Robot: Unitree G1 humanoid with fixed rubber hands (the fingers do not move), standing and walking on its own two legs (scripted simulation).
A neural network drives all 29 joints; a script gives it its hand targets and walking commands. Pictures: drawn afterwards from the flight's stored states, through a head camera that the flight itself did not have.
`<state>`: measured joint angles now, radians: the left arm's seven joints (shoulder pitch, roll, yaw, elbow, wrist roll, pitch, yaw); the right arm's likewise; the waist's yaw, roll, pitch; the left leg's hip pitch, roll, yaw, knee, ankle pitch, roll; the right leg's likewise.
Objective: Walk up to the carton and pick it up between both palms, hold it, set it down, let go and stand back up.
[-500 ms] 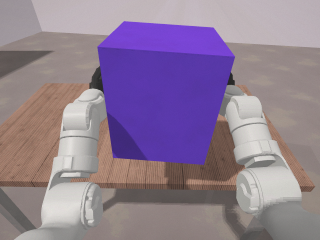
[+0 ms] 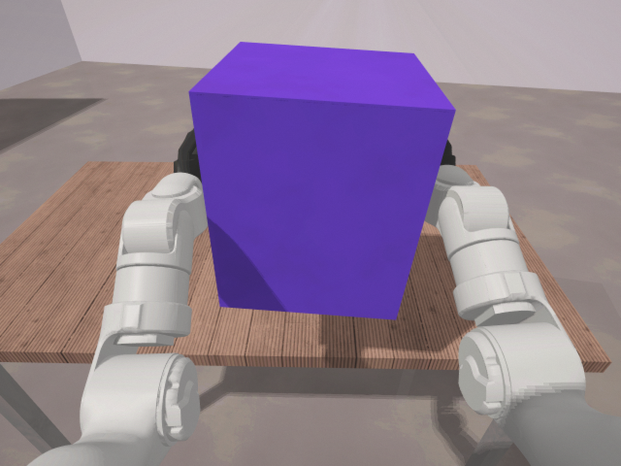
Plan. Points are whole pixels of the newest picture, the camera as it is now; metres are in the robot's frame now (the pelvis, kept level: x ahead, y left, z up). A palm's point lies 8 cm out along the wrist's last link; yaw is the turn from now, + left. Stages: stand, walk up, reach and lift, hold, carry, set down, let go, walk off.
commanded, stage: hold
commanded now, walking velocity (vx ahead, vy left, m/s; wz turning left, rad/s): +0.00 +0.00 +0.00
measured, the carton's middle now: (317, 179) +0.38 +0.02 +0.25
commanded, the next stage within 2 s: set down in 0.36 s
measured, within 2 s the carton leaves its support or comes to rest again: neither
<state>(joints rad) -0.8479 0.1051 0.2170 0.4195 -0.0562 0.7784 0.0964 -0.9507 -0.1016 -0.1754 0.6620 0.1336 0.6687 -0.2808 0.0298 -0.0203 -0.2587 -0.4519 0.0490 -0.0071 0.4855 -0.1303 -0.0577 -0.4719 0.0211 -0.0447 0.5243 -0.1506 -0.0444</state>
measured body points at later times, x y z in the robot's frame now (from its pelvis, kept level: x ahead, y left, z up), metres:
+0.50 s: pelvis +0.00 +0.00 +0.00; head -0.06 +0.00 +0.45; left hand +0.39 +0.17 +0.25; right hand +0.41 -0.14 +0.24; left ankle +0.07 +0.16 -0.73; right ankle +0.07 -0.09 -0.73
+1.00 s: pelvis +0.01 +0.00 +0.00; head +0.00 +0.01 +0.45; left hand +0.43 +0.18 +0.20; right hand +0.45 -0.12 +0.19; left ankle +0.07 +0.16 -0.73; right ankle +0.07 -0.09 -0.73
